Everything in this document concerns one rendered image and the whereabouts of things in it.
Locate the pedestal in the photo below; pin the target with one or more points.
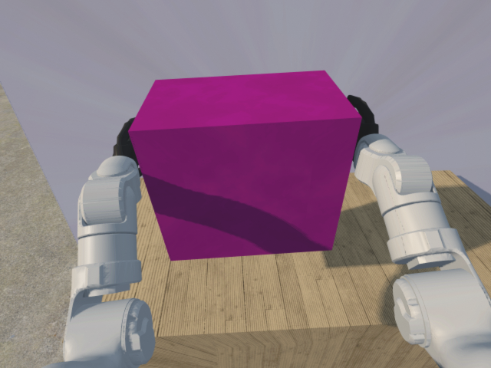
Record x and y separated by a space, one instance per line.
314 309

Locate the robot left hand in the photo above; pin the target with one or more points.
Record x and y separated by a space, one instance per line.
124 146

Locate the robot right hand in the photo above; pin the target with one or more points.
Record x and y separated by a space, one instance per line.
368 126

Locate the robot right forearm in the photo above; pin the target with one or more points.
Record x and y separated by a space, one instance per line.
419 233

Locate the left robot upper arm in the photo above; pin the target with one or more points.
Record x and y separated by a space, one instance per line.
111 334

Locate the right robot upper arm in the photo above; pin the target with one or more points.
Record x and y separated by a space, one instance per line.
448 314

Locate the robot left forearm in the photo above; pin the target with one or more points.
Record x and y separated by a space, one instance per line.
106 228

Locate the carton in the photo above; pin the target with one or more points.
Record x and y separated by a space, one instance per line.
242 165

